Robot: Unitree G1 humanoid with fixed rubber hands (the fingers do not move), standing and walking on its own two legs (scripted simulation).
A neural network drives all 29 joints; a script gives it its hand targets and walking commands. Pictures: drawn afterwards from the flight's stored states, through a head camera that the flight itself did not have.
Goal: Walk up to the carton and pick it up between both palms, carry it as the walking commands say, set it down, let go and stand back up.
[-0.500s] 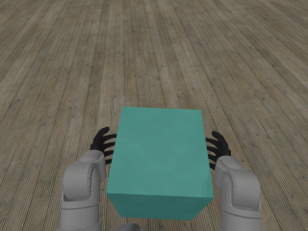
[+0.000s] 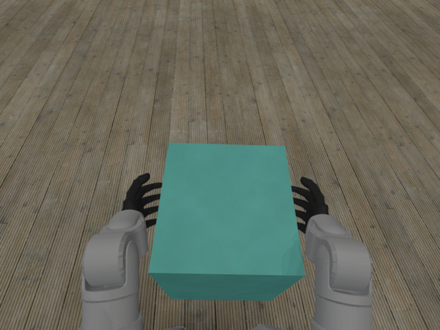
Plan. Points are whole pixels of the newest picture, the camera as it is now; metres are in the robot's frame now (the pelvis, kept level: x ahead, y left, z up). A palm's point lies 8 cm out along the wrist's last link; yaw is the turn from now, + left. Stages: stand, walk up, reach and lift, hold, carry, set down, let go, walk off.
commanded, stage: carry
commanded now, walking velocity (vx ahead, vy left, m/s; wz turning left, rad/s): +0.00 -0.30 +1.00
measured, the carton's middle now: (223, 228) +0.30 +0.01 +0.00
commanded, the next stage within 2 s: none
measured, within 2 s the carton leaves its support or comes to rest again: neither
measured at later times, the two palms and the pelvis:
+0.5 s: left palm (54, 321) +0.12 +0.21 +0.09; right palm (269, 240) +0.24 -0.06 +0.10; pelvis -0.07 -0.02 +0.01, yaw +22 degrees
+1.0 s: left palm out of the picture +0.03 +0.24 +0.07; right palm (202, 226) +0.26 +0.04 +0.09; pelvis -0.04 -0.07 +0.01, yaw +48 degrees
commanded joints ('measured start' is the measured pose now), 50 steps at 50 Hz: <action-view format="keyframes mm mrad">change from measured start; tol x32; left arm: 1 -434 -898 -718 -60 -420 -11 -279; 50 -385 -942 -778 -87 -391 -46 -223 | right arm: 1 -353 882 668 -49 371 4 232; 50 -310 832 636 -128 419 3 272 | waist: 1 -34 96 -393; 16 5 285 -286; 19 -17 -290 -281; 50 -47 326 -307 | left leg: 1 387 367 -497 -190 296 145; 16 199 8 -265 -466 -164 -324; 21 -135 31 -92 669 -289 -138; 28 -14 -67 128 169 -191 -83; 31 465 123 -192 -166 212 -43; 32 670 507 -742 -40 1006 89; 33 670 473 -729 -42 1109 171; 38 330 265 -480 -158 190 44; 50 267 152 -555 -182 -71 -9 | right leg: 1 -2 -10 104 -87 -20 -5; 11 113 98 142 -231 8 -1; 18 614 -64 173 -910 164 -114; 21 208 -365 212 -832 141 -253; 29 492 -189 -103 -245 1196 -103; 30 378 -158 -122 -106 1089 -55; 32 -223 18 34 234 -110 41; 50 35 78 140 -272 77 72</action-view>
